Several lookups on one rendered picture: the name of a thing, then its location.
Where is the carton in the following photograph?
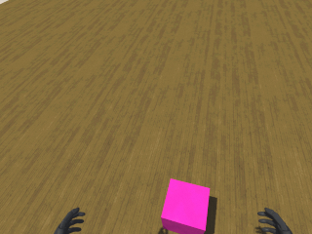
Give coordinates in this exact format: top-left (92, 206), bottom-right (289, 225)
top-left (161, 178), bottom-right (210, 234)

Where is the robot right hand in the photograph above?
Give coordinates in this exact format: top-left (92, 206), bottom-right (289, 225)
top-left (257, 208), bottom-right (293, 234)

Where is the robot left hand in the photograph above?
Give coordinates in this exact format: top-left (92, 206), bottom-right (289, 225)
top-left (54, 208), bottom-right (85, 234)

